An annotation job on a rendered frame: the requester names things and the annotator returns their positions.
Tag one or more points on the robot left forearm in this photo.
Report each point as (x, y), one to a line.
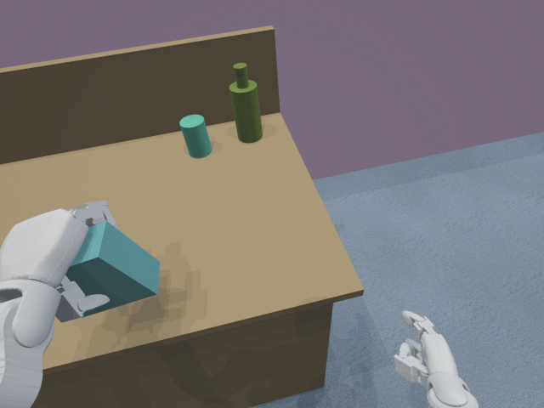
(27, 311)

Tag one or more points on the right robot hand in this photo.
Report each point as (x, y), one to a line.
(416, 362)

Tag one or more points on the table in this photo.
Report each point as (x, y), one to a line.
(250, 261)

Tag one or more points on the sponge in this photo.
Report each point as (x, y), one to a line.
(111, 264)

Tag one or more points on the left robot hand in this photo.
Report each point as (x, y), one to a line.
(43, 248)

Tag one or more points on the robot right forearm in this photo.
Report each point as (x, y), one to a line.
(446, 390)

